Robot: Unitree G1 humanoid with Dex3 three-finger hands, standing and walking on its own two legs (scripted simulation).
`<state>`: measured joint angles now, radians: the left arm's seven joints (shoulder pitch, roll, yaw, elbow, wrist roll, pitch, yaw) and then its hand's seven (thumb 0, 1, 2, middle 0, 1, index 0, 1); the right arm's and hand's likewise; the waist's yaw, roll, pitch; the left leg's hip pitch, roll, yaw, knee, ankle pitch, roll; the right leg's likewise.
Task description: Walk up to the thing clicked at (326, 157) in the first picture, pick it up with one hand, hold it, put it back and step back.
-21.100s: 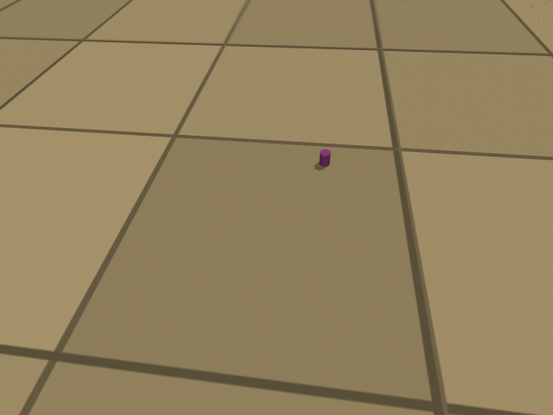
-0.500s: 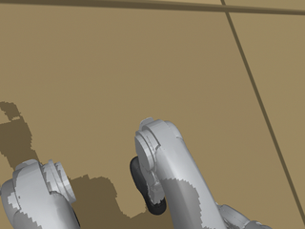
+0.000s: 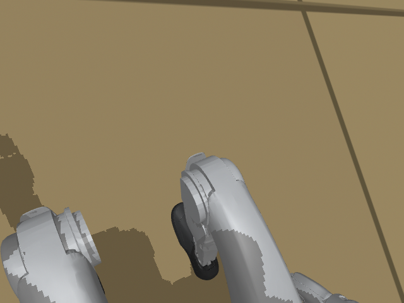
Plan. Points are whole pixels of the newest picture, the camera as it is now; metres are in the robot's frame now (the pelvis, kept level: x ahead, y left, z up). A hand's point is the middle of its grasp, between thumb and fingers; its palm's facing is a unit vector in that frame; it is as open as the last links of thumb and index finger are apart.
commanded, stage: close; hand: left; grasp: from above
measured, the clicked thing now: out of the picture +0.42 +0.29 -0.26
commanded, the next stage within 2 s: settle in 1.00 s
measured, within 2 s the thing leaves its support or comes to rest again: leaves its support in 1.40 s
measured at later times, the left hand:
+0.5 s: hand out of the picture +0.41 +0.30 -0.24, palm faces -0.46 -0.17 -0.87, open 9.9 cm
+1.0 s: hand out of the picture +0.43 +0.29 -0.24, palm faces -0.38 -0.18 -0.91, open 8.3 cm
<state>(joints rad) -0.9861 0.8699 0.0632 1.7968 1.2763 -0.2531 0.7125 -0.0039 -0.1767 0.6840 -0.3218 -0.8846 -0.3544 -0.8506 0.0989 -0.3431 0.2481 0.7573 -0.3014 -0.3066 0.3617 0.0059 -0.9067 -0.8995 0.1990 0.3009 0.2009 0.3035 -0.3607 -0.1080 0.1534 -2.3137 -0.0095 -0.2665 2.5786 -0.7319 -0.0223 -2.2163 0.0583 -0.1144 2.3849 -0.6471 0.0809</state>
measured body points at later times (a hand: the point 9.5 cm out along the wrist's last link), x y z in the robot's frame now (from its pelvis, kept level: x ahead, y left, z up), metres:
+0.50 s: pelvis +0.00 +0.00 +0.00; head +0.25 +0.12 +0.35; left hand +0.43 +0.30 -0.19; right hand +0.04 -0.26 -0.05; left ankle +0.06 +0.13 -0.26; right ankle +0.12 -0.13 -0.26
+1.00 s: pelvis +0.00 +0.00 +0.01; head +0.26 +0.12 +0.35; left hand +0.45 +0.29 -0.19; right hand +0.06 -0.26 -0.05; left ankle +0.06 +0.13 -0.26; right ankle +0.12 -0.13 -0.26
